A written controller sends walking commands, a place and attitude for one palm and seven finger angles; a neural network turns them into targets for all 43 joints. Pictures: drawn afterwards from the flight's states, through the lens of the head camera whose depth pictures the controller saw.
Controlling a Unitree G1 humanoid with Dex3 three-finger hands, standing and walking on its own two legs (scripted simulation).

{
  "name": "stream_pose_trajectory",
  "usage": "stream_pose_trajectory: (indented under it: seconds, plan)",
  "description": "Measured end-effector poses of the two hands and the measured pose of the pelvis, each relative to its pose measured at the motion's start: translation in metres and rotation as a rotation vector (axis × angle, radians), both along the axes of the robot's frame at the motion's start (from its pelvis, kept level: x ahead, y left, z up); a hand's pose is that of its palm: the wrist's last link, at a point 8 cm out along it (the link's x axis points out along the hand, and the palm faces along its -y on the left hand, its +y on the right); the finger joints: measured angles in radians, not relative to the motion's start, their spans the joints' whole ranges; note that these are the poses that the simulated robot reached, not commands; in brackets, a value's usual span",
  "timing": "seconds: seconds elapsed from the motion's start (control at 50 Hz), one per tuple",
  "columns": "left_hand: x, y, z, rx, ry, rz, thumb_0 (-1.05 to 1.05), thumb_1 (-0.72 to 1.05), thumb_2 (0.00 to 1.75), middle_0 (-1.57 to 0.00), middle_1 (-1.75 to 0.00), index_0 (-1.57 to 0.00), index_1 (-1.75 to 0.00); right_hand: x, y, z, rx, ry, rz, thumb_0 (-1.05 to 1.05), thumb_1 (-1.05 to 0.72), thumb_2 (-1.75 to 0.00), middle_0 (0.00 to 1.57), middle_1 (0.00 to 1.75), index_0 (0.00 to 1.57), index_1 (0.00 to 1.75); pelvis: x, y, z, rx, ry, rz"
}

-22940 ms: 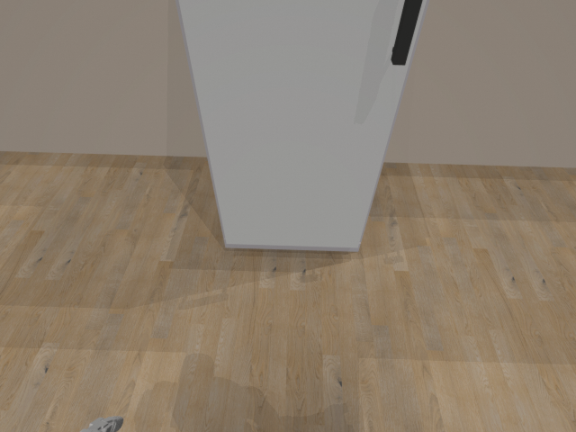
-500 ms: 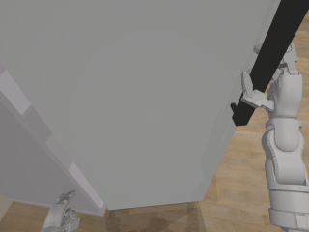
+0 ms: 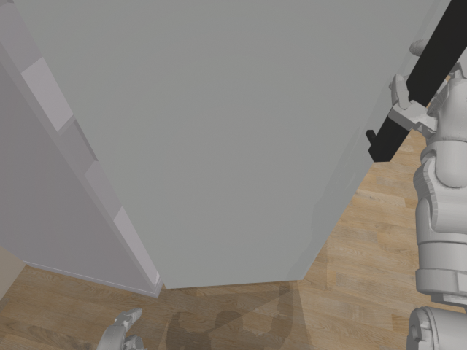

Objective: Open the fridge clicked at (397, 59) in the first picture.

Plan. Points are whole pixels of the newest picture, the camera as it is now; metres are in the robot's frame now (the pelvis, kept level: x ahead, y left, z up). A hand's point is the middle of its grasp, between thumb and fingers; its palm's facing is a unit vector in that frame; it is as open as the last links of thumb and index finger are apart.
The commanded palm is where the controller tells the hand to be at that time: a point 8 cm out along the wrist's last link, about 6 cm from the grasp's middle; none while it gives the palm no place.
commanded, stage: stop walking and hold the door back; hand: right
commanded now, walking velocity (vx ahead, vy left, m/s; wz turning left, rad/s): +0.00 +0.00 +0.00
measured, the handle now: (415, 73) +0.45 -0.21 +0.26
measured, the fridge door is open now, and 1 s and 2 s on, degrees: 73 75 74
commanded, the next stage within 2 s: loosen the grip on the handle in 0.38 s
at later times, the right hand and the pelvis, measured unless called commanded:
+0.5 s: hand (407, 109) +0.39 -0.19 +0.24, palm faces +0.23 +0.96 -0.15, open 7.1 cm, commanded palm +0.35 -0.24 +0.24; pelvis +0.00 +0.00 +0.01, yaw +2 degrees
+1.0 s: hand (414, 110) +0.40 -0.20 +0.24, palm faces +0.25 +0.96 -0.14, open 13.9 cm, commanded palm +0.36 -0.25 +0.24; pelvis +0.00 +0.03 +0.00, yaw +2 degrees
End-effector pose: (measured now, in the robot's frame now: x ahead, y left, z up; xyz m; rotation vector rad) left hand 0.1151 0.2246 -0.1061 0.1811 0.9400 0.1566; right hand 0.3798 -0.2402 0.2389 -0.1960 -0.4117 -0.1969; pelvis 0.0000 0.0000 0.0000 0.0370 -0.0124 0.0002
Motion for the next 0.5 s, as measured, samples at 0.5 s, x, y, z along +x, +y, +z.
stream_pose_trajectory:
  seconds: [0.5]
  plan:
    - [0.029,0.000,0.025,0.013,-0.116,-0.023,0.01,0.91,0.90,-0.21,-0.30,-0.21,-0.30,-0.016,-0.002,0.001,-0.006,-0.003,0.004,-0.07,-0.55,-0.84,0.46,1.44,0.22,1.32,0.001,-0.002,0.007,-0.014,0.001,0.038]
